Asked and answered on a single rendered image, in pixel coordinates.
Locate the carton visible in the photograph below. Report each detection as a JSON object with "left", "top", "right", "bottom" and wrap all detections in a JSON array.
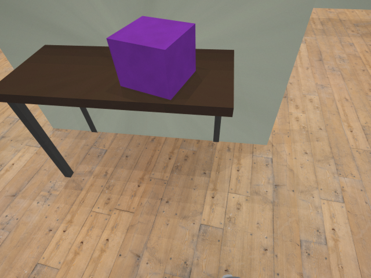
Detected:
[{"left": 107, "top": 16, "right": 196, "bottom": 100}]

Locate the table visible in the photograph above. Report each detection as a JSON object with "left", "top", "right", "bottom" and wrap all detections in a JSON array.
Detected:
[{"left": 0, "top": 45, "right": 234, "bottom": 178}]

